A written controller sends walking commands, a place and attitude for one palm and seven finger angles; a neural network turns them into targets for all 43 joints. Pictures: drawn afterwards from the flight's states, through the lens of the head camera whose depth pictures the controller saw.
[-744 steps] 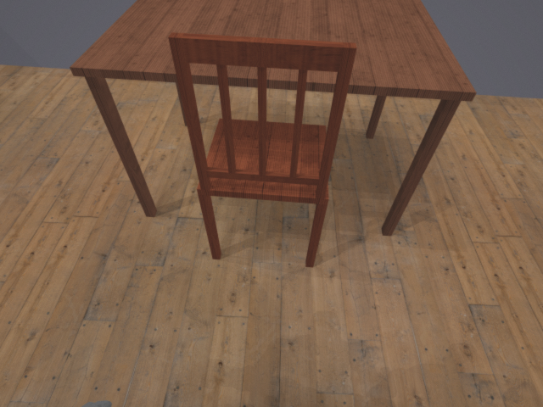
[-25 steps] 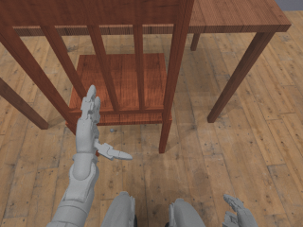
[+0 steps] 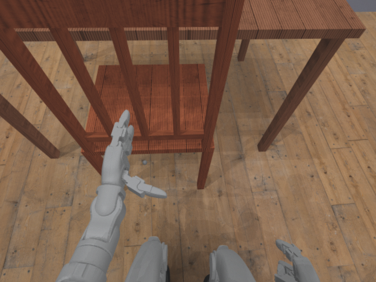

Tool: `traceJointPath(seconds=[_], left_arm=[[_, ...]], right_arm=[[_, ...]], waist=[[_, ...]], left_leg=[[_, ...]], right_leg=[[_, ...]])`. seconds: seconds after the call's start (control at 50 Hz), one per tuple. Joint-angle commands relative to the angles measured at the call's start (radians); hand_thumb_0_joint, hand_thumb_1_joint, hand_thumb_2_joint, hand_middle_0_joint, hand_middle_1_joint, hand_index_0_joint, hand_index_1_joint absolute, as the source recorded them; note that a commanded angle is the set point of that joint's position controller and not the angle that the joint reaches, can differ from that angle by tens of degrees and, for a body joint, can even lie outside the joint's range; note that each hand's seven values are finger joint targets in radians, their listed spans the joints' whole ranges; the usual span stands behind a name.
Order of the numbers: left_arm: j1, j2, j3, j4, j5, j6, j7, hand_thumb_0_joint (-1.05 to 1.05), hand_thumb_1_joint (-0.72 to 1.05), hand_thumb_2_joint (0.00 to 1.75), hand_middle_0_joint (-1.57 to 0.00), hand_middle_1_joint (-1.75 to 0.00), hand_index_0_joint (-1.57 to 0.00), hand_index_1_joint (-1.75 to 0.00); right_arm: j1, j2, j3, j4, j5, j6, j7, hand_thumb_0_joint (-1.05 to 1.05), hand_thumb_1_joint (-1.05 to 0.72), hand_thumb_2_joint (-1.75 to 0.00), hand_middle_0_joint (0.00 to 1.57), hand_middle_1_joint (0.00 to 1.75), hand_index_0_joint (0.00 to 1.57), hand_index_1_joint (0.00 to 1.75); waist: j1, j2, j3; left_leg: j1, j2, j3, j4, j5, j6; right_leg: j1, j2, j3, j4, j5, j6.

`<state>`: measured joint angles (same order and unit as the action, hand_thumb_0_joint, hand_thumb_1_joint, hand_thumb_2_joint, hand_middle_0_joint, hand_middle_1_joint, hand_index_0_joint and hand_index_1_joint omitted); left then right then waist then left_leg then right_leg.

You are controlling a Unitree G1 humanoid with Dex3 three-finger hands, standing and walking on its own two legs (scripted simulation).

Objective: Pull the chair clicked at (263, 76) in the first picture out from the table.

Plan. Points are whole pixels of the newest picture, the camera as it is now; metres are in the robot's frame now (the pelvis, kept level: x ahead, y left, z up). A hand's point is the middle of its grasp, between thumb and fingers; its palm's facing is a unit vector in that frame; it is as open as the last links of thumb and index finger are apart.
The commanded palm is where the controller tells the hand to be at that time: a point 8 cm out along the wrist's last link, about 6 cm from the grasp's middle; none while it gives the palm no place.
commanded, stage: push the fingers through the gap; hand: left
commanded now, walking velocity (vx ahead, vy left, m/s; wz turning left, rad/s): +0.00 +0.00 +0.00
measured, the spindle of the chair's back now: (134, 94) +0.51 +0.13 +0.05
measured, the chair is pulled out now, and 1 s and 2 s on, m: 0.00 0.00 0.00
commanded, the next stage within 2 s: hook a spindle and tug to test in 1.68 s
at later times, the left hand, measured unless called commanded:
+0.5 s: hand (143, 142) +0.40 +0.10 +0.03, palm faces +0.01 -1.00 -0.02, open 17.0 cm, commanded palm +0.38 +0.16 +0.02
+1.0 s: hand (145, 121) +0.46 +0.11 +0.02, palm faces +0.04 -1.00 -0.04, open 17.0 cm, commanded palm +0.43 +0.15 +0.02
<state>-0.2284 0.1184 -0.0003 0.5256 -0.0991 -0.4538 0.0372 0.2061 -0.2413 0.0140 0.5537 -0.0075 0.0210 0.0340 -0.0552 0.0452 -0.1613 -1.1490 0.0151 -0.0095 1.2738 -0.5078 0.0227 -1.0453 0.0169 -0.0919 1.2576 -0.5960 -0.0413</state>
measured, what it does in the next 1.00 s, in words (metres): stands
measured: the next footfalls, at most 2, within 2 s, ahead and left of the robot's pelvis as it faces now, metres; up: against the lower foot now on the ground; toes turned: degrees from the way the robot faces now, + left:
none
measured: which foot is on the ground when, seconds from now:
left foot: down 0.00-1.00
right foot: down 0.00-1.00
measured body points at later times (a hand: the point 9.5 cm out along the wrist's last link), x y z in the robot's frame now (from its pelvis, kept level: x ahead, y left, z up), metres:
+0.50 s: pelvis +0.00 +0.01 +0.00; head +0.11 +0.01 +0.44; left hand +0.39 +0.16 +0.03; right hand +0.12 -0.24 -0.12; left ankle +0.05 +0.10 -0.62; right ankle +0.00 -0.10 -0.62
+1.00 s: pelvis +0.00 +0.01 +0.00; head +0.13 +0.01 +0.43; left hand +0.45 +0.16 +0.02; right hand +0.07 -0.25 -0.13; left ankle +0.05 +0.11 -0.62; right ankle +0.00 -0.10 -0.62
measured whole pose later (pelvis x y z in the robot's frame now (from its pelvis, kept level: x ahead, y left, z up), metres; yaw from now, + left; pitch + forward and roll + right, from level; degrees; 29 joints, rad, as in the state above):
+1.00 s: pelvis +0.00 +0.01 +0.00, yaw -1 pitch +25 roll -3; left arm -0.60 0.18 0.17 0.84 -0.04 -0.51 0.10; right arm 0.27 -0.24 0.01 0.62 -0.04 0.05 0.05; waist -0.12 0.05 -0.16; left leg -1.22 0.03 0.00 1.28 -0.51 0.03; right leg -1.12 0.03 -0.08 1.26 -0.58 -0.03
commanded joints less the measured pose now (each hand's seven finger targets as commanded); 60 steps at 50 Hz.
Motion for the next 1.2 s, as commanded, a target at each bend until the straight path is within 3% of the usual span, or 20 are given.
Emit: traceJointPath(seconds=[0.0,0.04,0.12,0.16,0.2,0.24,0.32,0.34,0.46,0.52,0.62,0.78,0.84,0.92,0.98,1.02,1.04,1.1,1.12,1.18], left_arm=[[-0.23,0.124,0.077,-0.392,-0.006,-0.11,0.029,0.0,-0.5,0.3,-0.06,-0.08,-0.06,-0.08],[-0.225,0.129,0.082,-0.44,0.014,-0.137,0.067,0.0,-0.5,0.3,-0.06,-0.08,-0.06,-0.08],[-0.222,0.083,0.052,-0.252,0.05,-0.126,0.092,0.0,-0.5,0.3,-0.06,-0.08,-0.06,-0.08],[-0.231,0.058,0.026,-0.156,0.058,-0.098,0.07,0.0,-0.5,0.3,-0.06,-0.08,-0.06,-0.08],[-0.247,0.026,-0.005,-0.119,0.05,-0.07,0.039,0.0,-0.5,0.3,-0.06,-0.08,-0.06,-0.08],[-0.285,0.057,0.024,-0.151,0.027,-0.055,0.018,0.0,-0.5,0.3,-0.06,-0.08,-0.06,-0.08],[-0.406,0.097,0.059,-0.267,-0.001,-0.079,0.023,0.0,-0.5,0.3,-0.06,-0.08,-0.06,-0.08],[-0.405,0.084,0.053,-0.263,0.0,-0.089,0.031,0.0,-0.5,0.3,-0.06,-0.08,-0.06,-0.08],[-0.485,0.123,0.103,-0.056,0.052,-0.117,0.081,0.0,-0.5,0.3,-0.06,-0.08,-0.06,-0.08],[-0.46,0.106,0.106,0.011,0.065,-0.098,0.076,0.0,-0.5,0.3,-0.06,-0.08,-0.06,-0.08],[-0.523,0.115,0.116,-0.073,0.034,-0.09,0.063,0.0,-0.5,0.3,-0.06,-0.08,-0.06,-0.08],[-0.649,0.17,0.168,0.056,0.064,-0.132,0.088,0.0,-0.5,0.3,-0.06,-0.08,-0.06,-0.08],[-0.666,0.167,0.175,0.082,0.071,-0.14,0.085,0.0,-0.5,0.3,-0.06,-0.08,-0.06,-0.08],[-0.68,0.159,0.175,0.125,0.062,-0.125,0.065,0.0,-0.5,0.3,-0.06,-0.08,-0.06,-0.08],[-0.731,0.174,0.186,0.158,0.063,-0.116,0.06,0.0,-0.5,0.3,-0.06,-0.08,-0.06,-0.08],[-0.804,0.185,0.197,0.146,0.065,-0.131,0.07,0.0,-0.5,0.3,-0.06,-0.08,-0.06,-0.08],[-0.802,0.21,0.221,0.153,0.07,-0.138,0.076,0.0,-0.5,0.3,-0.06,-0.08,-0.06,-0.08],[-0.863,0.178,0.191,0.14,0.082,-0.163,0.087,0.0,-0.5,0.3,-0.06,-0.08,-0.06,-0.08],[-0.854,0.21,0.224,0.173,0.088,-0.166,0.094,0.0,-0.5,0.3,-0.06,-0.08,-0.06,-0.08],[-0.878,0.197,0.21,0.247,0.108,-0.161,0.1,0.0,-0.5,0.3,-0.06,-0.08,-0.06,-0.08]], right_arm=[[0.031,-0.129,-0.066,-0.132,-0.005,-0.047,-0.017,0.0,-0.9,-0.9,0.2,0.3,0.2,0.3],[0.036,-0.113,-0.062,-0.126,-0.014,-0.049,-0.014,0.0,-0.9,-0.9,0.2,0.3,0.2,0.3],[0.034,-0.113,-0.055,-0.092,-0.017,-0.043,-0.009,0.0,-0.9,-0.9,0.2,0.3,0.2,0.3],[0.034,-0.124,-0.055,-0.085,-0.01,-0.037,-0.007,0.0,-0.9,-0.9,0.2,0.3,0.2,0.3],[0.035,-0.132,-0.055,-0.095,-0.001,-0.033,-0.008,0.0,-0.9,-0.9,0.2,0.3,0.2,0.3],[0.042,-0.139,-0.059,-0.1,0.001,-0.029,-0.013,0.0,-0.9,-0.9,0.2,0.3,0.2,0.3],[0.055,-0.133,-0.062,-0.094,-0.003,-0.04,-0.024,0.0,-0.9,-0.9,0.2,0.3,0.2,0.3],[0.057,-0.128,-0.061,-0.087,-0.007,-0.044,-0.023,0.0,-0.9,-0.9,0.2,0.3,0.2,0.3],[0.077,-0.131,-0.055,-0.044,-0.02,-0.041,-0.013,0.0,-0.9,-0.9,0.2,0.3,0.2,0.3],[0.087,-0.137,-0.059,-0.055,-0.021,-0.027,-0.006,0.0,-0.9,-0.9,0.2,0.3,0.2,0.3],[0.109,-0.14,-0.067,-0.068,-0.018,-0.015,-0.002,0.0,-0.9,-0.9,0.2,0.3,0.2,0.3],[0.138,-0.136,-0.063,-0.013,-0.026,-0.012,-0.004,0.0,-0.9,-0.9,0.2,0.3,0.2,0.3],[0.146,-0.139,-0.065,-0.014,-0.03,-0.009,0.001,0.0,-0.9,-0.9,0.2,0.3,0.2,0.3],[0.167,-0.143,-0.068,-0.013,-0.031,0.002,0.008,0.0,-0.9,-0.9,0.2,0.3,0.2,0.3],[0.176,-0.145,-0.069,-0.007,-0.031,0.012,0.01,0.0,-0.9,-0.9,0.2,0.3,0.2,0.3],[0.179,-0.144,-0.068,0.0,-0.034,0.013,0.008,0.0,-0.9,-0.9,0.2,0.3,0.2,0.3],[0.186,-0.146,-0.069,0.002,-0.035,0.013,0.008,0.0,-0.9,-0.9,0.2,0.3,0.2,0.3],[0.192,-0.141,-0.069,0.006,-0.042,0.012,0.013,0.0,-0.9,-0.9,0.2,0.3,0.2,0.3],[0.197,-0.145,-0.071,0.014,-0.043,0.014,0.014,0.0,-0.9,-0.9,0.2,0.3,0.2,0.3],[0.21,-0.146,-0.07,0.025,-0.049,0.025,0.019,0.0,-0.9,-0.9,0.2,0.3,0.2,0.3]], waist=[[0.005,0.028,-0.504],[0.008,0.049,-0.517],[-0.045,-0.065,-0.338],[-0.057,-0.077,-0.279],[-0.059,-0.044,-0.292],[-0.04,-0.018,-0.363],[-0.042,0.031,-0.471],[-0.042,0.049,-0.468],[-0.073,-0.027,-0.339],[-0.058,0.007,-0.387],[-0.054,0.035,-0.508],[-0.095,-0.031,-0.392],[-0.083,0.044,-0.435],[-0.091,0.034,-0.485],[-0.105,0.008,-0.461],[-0.115,0.037,-0.47],[-0.105,0.026,-0.484],[-0.119,0.071,-0.509],[-0.115,0.058,-0.499],[-0.134,0.027,-0.477]], left_leg=[[0.429,-0.01,-0.043,-0.134,0.345,0.003],[0.461,-0.01,-0.046,-0.136,0.386,0.001],[0.31,-0.008,-0.042,-0.121,0.257,0.009],[0.261,-0.014,-0.037,-0.127,0.18,0.011],[0.292,-0.017,-0.038,-0.142,0.171,0.013],[0.334,-0.017,-0.038,-0.151,0.2,0.009],[0.432,-0.007,-0.052,-0.144,0.293,0.003],[0.446,-0.007,-0.054,-0.143,0.311,0.001],[0.299,-0.011,-0.051,-0.126,0.205,0.006],[0.33,-0.014,-0.046,-0.136,0.232,0.003],[0.425,-0.004,-0.052,-0.14,0.337,-0.005],[0.289,-0.011,-0.037,-0.117,0.246,0.008],[0.349,-0.01,-0.042,-0.123,0.277,0.0],[0.376,-0.007,-0.045,-0.116,0.331,0.001],[0.345,-0.008,-0.044,-0.112,0.317,0.004],[0.351,-0.009,-0.043,-0.106,0.321,0.006],[0.351,-0.009,-0.046,-0.104,0.322,0.005],[0.392,-0.006,-0.054,-0.098,0.35,0.001],[0.393,-0.002,-0.058,-0.099,0.35,-0.001],[0.352,-0.004,-0.056,-0.093,0.331,0.005]], right_leg=[[0.171,0.002,0.07,-0.17,0.382,0.008],[0.176,0.002,0.069,-0.163,0.404,0.007],[0.12,0.007,0.066,-0.175,0.32,0.018],[0.101,0.006,0.069,-0.197,0.255,0.016],[0.094,0.007,0.067,-0.211,0.238,0.012],[0.127,0.005,0.07,-0.216,0.259,0.009],[0.123,0.007,0.064,-0.196,0.323,0.011],[0.111,0.008,0.061,-0.192,0.33,0.01],[0.063,0.012,0.062,-0.185,0.247,0.014],[0.068,0.011,0.057,-0.181,0.27,0.01],[0.104,0.015,0.056,-0.173,0.355,0.01],[0.095,0.018,0.074,-0.187,0.306,0.02],[0.067,0.018,0.067,-0.178,0.311,0.012],[0.075,0.022,0.062,-0.17,0.361,0.013],[0.081,0.025,0.065,-0.176,0.359,0.016],[0.064,0.022,0.067,-0.174,0.358,0.018],[0.072,0.024,0.068,-0.169,0.355,0.016],[0.035,0.025,0.061,-0.156,0.362,0.015],[0.027,0.025,0.059,-0.158,0.355,0.014],[0.024,0.026,0.058,-0.158,0.349,0.017]])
